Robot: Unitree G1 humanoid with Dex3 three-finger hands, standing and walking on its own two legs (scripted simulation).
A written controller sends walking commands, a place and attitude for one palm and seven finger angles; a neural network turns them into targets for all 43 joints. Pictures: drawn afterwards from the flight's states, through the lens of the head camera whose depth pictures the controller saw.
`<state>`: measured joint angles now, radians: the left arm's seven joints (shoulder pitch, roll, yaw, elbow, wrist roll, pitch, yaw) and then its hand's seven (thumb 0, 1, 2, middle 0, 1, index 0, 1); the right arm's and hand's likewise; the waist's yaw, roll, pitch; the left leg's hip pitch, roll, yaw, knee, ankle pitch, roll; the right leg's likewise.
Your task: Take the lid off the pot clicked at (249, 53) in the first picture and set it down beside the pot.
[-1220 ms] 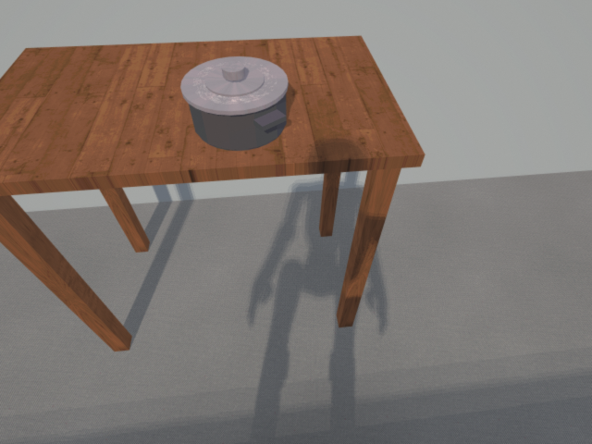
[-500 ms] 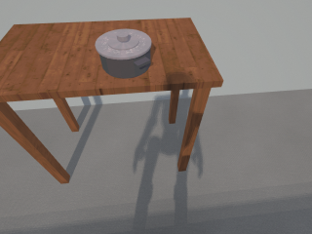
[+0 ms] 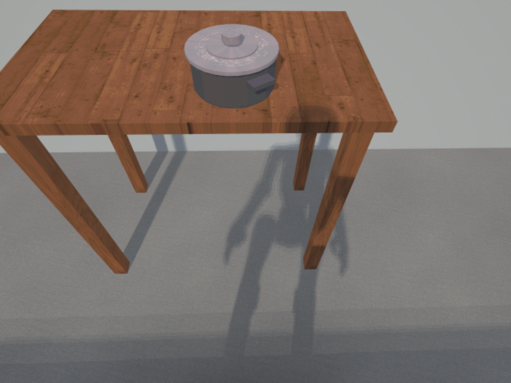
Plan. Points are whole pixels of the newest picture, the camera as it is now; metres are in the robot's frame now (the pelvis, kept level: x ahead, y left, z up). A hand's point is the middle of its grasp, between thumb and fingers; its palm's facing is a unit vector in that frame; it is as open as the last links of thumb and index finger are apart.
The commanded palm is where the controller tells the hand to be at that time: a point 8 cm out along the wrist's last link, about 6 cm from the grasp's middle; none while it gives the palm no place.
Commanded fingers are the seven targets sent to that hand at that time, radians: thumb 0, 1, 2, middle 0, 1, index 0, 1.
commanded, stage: take the last steps up to it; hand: left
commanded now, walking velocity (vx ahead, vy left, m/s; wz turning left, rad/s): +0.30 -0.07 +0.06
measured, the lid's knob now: (231, 36) +0.71 +0.10 +0.16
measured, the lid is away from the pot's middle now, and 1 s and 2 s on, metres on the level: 0.00 0.00 0.00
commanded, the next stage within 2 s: come to a stop and stand still in 0.54 s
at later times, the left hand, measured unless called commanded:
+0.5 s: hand out of the picture +0.00 +0.15 -0.17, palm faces +0.13 -0.98 -0.17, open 7.4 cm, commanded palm none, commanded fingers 0.00 0.90 0.90 -0.20 -0.30 -0.20 -0.30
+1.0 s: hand (194, 289) +0.30 +0.15 -0.15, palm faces +0.07 -0.96 -0.27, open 7.3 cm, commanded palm none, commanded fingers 0.00 0.90 0.90 -0.20 -0.30 -0.20 -0.30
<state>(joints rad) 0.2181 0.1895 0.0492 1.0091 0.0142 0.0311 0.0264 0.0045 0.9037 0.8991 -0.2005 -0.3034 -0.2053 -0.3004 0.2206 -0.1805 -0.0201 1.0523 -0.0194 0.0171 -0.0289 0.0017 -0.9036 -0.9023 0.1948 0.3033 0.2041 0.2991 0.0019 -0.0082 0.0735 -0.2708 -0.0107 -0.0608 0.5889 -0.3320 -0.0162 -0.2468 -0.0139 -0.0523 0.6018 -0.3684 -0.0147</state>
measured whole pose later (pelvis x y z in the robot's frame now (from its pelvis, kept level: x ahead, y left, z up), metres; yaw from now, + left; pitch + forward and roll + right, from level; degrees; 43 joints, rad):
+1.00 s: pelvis +0.22 -0.05 +0.00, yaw +3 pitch +0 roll +2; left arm 0.15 0.17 0.04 0.92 0.03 0.00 0.04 0.00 0.91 0.90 -0.20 -0.30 -0.21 -0.30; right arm 0.16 -0.22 -0.06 1.01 -0.01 0.06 -0.02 0.00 -0.91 -0.90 0.19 0.30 0.20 0.30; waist 0.00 0.01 0.13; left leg -0.44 -0.03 0.01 1.11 -0.55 -0.05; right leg -0.38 -0.09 -0.05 0.58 -0.20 -0.01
